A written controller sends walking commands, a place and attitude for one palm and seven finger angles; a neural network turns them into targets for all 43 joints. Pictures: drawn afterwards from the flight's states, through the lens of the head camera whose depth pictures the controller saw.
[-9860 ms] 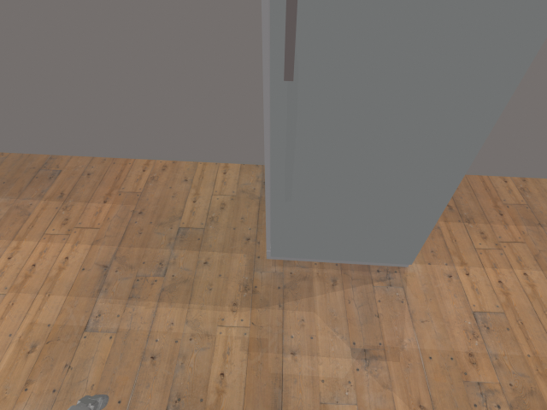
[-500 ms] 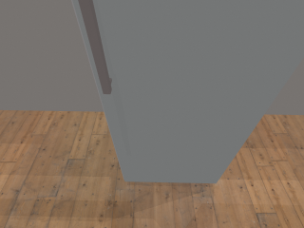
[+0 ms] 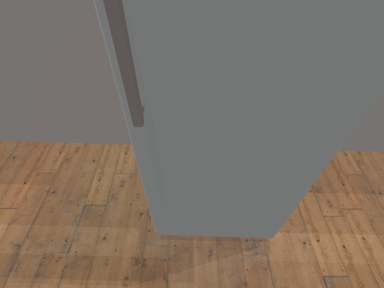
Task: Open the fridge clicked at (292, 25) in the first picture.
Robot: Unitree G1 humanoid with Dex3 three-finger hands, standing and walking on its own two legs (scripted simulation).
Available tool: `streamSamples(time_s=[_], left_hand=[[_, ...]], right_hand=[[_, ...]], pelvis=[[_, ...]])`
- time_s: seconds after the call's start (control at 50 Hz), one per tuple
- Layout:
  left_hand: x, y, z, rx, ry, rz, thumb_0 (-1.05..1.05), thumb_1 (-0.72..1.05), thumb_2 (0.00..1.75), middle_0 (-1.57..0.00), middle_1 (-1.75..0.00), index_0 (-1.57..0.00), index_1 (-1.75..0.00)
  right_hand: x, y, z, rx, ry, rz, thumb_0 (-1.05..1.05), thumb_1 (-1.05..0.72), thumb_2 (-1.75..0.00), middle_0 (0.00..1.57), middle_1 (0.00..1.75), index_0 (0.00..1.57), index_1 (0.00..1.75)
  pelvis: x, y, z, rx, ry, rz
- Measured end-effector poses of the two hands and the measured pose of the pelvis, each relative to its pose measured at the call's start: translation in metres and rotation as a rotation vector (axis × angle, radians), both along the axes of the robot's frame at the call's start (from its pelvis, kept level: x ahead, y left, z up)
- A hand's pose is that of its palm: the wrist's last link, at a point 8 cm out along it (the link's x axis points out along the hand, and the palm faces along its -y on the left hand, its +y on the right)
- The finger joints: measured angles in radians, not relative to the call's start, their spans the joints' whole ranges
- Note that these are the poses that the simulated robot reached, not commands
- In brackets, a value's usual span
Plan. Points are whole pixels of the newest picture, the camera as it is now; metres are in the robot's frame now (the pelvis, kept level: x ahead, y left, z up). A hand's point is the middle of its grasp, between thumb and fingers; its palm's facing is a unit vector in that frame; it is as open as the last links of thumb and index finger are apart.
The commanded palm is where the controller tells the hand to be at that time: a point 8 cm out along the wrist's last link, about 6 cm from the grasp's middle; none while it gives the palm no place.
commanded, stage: look again from close up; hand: left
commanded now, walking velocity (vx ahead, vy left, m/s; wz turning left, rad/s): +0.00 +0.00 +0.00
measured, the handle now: (127, 51) +0.45 +0.15 +0.28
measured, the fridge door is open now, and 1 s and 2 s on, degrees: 0 0 0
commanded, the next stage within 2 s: raise the hand to about handle height in 0.70 s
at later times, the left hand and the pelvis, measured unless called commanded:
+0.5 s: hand out of the picture +0.00 +0.16 -0.18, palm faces +0.01 -0.98 -0.18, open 7.4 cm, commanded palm none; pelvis +0.01 +0.00 +0.00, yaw +0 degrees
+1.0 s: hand (109, 250) +0.19 +0.18 +0.00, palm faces +0.23 -0.96 -0.17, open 7.5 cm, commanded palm +0.12 +0.21 -0.03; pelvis +0.00 -0.02 -0.01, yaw +3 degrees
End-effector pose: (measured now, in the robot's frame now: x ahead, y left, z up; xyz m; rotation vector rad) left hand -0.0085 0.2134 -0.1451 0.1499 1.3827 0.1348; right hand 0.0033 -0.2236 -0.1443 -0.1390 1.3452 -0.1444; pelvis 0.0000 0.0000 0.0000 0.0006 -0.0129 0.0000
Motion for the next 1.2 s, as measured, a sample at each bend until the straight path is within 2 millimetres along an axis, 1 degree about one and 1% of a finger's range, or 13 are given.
streamSamples(time_s=[0.32, 0.58, 0.82, 0.84, 0.86, 0.9, 0.94, 1.0, 1.04, 1.06, 1.1, 1.14, 1.2], left_hand=[[-0.003, -0.006, -0.003, -0.018, 0.051, 0.006, 0.01, 0.91, 0.90, -0.20, -0.30, -0.20, -0.29], [0.004, -0.005, -0.001, -0.007, 0.044, 0.006, 0.01, 0.91, 0.90, -0.20, -0.30, -0.20, -0.29], [0.006, -0.011, 0.000, -0.001, 0.041, 0.003, 0.01, 0.91, 0.90, -0.20, -0.30, -0.20, -0.29], [0.015, -0.009, 0.005, 0.000, -0.005, 0.046, 0.01, 0.91, 0.90, -0.20, -0.30, -0.20, -0.30], [0.030, 0.000, 0.016, 0.035, -0.088, 0.084, 0.03, 0.93, 0.90, -0.20, -0.30, -0.20, -0.30], [0.073, 0.017, 0.054, 0.113, -0.382, 0.089, 0.05, 0.95, 0.90, -0.20, -0.31, -0.20, -0.30], [0.117, 0.020, 0.098, 0.150, -0.663, 0.076, 0.05, 0.94, 0.89, -0.20, -0.32, -0.20, -0.31], [0.170, 0.009, 0.158, 0.121, -1.056, 0.017, 0.04, 0.89, 0.87, -0.20, -0.35, -0.20, -0.34], [0.190, -0.006, 0.179, 0.034, -1.268, -0.035, 0.03, 0.85, 0.86, -0.20, -0.37, -0.20, -0.36], [0.194, -0.014, 0.183, -0.019, -1.345, -0.070, 0.03, 0.82, 0.85, -0.20, -0.38, -0.20, -0.37], [0.192, -0.027, 0.179, -0.105, -1.416, -0.140, 0.02, 0.77, 0.83, -0.20, -0.40, -0.20, -0.40], [0.180, -0.031, 0.166, -0.145, -1.392, -0.170, 0.02, 0.72, 0.81, -0.21, -0.43, -0.21, -0.43], [0.153, -0.023, 0.149, -0.121, -1.298, -0.110, 0.01, 0.64, 0.79, -0.22, -0.48, -0.22, -0.47]], right_hand=[[0.001, 0.002, 0.002, -0.004, 0.041, -0.010, 0.01, -0.92, -0.90, 0.20, 0.30, 0.19, 0.30], [0.000, 0.003, 0.001, 0.004, 0.051, -0.017, 0.01, -0.92, -0.90, 0.20, 0.30, 0.19, 0.30], [-0.001, -0.001, 0.000, 0.011, 0.058, -0.018, 0.01, -0.92, -0.90, 0.20, 0.30, 0.19, 0.30], [0.001, -0.003, 0.001, 0.004, 0.032, -0.021, 0.01, -0.92, -0.90, 0.20, 0.30, 0.20, 0.30], [0.007, -0.008, 0.005, -0.015, -0.025, -0.014, 0.02, -0.92, -0.90, 0.20, 0.30, 0.20, 0.30], [0.024, -0.017, 0.011, -0.041, -0.175, 0.002, 0.02, -0.93, -0.90, 0.20, 0.30, 0.20, 0.30], [0.047, -0.027, 0.016, -0.053, -0.321, 0.021, 0.02, -0.92, -0.90, 0.20, 0.30, 0.20, 0.30], [0.087, -0.042, 0.026, -0.072, -0.510, 0.060, 0.02, -0.92, -0.90, 0.20, 0.30, 0.20, 0.30], [0.114, -0.052, 0.035, -0.084, -0.617, 0.076, 0.02, -0.91, -0.90, 0.20, 0.30, 0.20, 0.30], [0.126, -0.057, 0.041, -0.088, -0.664, 0.082, 0.02, -0.91, -0.90, 0.20, 0.30, 0.20, 0.30], [0.149, -0.065, 0.053, -0.096, -0.748, 0.099, 0.01, -0.91, -0.90, 0.20, 0.30, 0.20, 0.30], [0.169, -0.070, 0.065, -0.106, -0.817, 0.116, 0.01, -0.91, -0.90, 0.20, 0.30, 0.20, 0.30], [0.190, -0.073, 0.080, -0.118, -0.888, 0.145, 0.01, -0.91, -0.90, 0.20, 0.30, 0.19, 0.30]], pelvis=[[0.009, -0.002, 0.001, 0.000, 0.002, -0.003], [0.013, -0.004, 0.002, 0.004, 0.002, -0.006], [0.014, -0.008, 0.002, 0.000, 0.006, -0.003], [0.012, -0.009, 0.001, -0.003, 0.009, 0.006], [0.011, -0.010, 0.000, 0.001, 0.007, 0.009], [0.009, -0.013, -0.003, 0.018, 0.014, 0.018], [0.006, -0.015, -0.007, 0.023, 0.018, 0.041], [-0.002, -0.018, -0.013, 0.009, 0.043, 0.059], [-0.007, -0.023, -0.020, 0.006, 0.076, 0.051], [-0.010, -0.026, -0.023, 0.006, 0.089, 0.045], [-0.015, -0.033, -0.031, 0.007, 0.105, 0.038], [-0.018, -0.040, -0.037, 0.011, 0.111, 0.035], [-0.020, -0.048, -0.041, 0.008, 0.105, 0.043]])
